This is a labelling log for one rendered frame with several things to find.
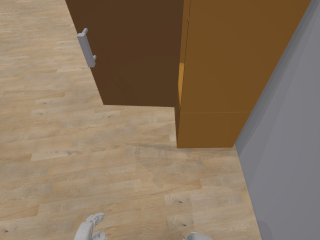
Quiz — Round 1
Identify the cupboard door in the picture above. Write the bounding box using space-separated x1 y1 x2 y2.
65 0 184 107

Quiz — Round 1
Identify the left robot hand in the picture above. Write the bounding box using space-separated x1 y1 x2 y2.
73 212 108 240

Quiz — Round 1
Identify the handle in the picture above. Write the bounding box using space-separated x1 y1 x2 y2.
77 28 97 68

